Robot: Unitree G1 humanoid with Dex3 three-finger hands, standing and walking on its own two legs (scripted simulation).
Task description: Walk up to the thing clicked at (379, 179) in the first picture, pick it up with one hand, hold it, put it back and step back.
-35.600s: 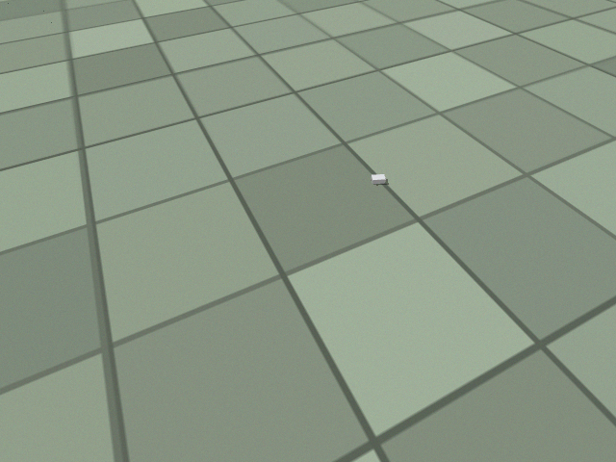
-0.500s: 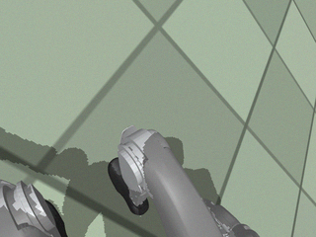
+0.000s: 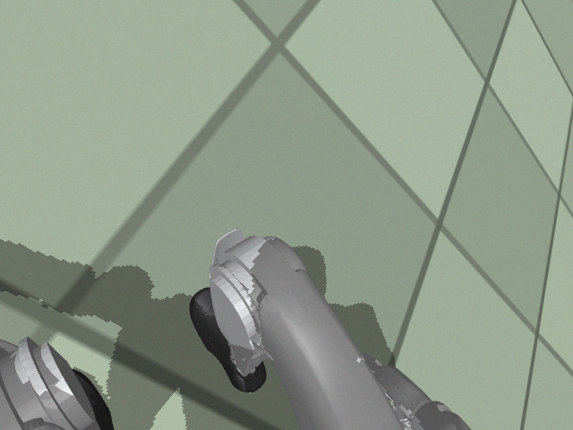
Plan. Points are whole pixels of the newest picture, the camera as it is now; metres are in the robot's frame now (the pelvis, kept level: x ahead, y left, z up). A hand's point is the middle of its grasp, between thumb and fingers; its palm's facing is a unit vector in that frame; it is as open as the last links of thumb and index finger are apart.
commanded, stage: rest palm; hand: left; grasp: from above
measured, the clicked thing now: out of the picture +0.52 +0.40 -0.29
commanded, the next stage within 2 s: none
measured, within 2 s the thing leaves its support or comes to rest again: neither
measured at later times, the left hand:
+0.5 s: hand out of the picture +0.49 +0.37 -0.23, palm faces -0.42 -0.12 -0.90, open 14.0 cm
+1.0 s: hand out of the picture +0.49 +0.37 -0.24, palm faces -0.42 -0.13 -0.90, open 13.6 cm
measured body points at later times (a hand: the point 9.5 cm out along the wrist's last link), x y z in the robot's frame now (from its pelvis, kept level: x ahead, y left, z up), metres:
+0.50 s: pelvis +0.00 +0.00 +0.00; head +0.30 +0.13 +0.31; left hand +0.51 +0.37 -0.18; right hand +0.05 -0.24 -0.06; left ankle +0.07 +0.12 -0.28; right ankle +0.12 -0.11 -0.28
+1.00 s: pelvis +0.00 +0.00 +0.00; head +0.30 +0.14 +0.31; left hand +0.51 +0.37 -0.19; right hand +0.06 -0.24 -0.06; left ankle +0.06 +0.12 -0.28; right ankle +0.12 -0.11 -0.28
